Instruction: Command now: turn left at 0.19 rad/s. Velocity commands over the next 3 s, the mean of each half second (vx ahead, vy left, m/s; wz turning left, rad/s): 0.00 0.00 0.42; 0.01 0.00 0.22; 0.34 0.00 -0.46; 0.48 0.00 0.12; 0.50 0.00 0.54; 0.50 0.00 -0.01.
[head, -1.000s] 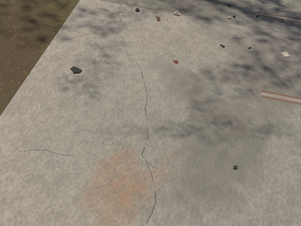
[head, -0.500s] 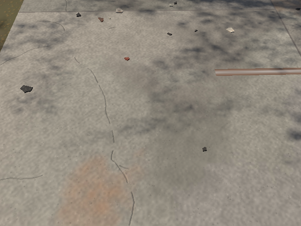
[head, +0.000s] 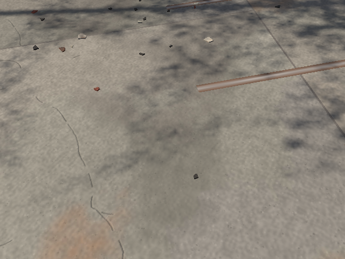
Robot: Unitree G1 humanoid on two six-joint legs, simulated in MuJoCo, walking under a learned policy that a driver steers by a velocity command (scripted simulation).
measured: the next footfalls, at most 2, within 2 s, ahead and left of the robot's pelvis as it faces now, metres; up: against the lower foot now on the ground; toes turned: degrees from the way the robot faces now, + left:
left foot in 0.14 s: +0.01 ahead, +0.14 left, +0.00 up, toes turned +6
right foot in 0.50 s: +0.07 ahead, -0.11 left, +0.00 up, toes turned +20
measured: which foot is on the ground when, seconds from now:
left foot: up 0.00-0.12, down 0.14-0.50, up 0.52-0.86, down 0.88-1.00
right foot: down 0.00-0.16, up 0.18-0.48, down 0.50-0.92, up 0.94-1.00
